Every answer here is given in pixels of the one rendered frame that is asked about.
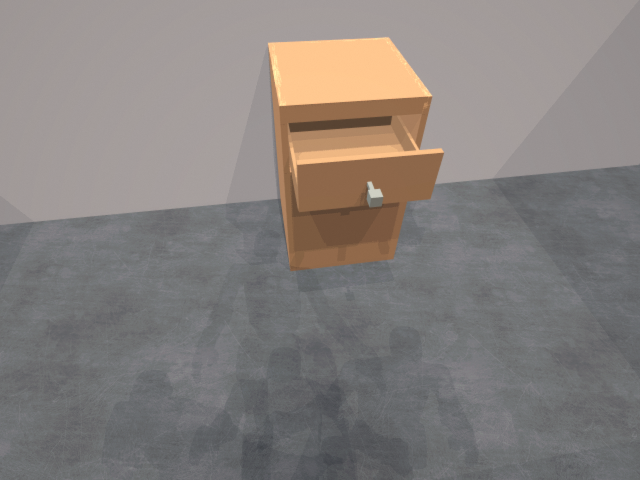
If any cabinet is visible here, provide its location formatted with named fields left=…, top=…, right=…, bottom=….
left=268, top=37, right=432, bottom=271

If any handle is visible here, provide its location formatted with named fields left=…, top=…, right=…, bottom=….
left=367, top=181, right=383, bottom=207

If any drawer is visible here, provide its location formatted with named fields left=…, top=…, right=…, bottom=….
left=287, top=115, right=444, bottom=212

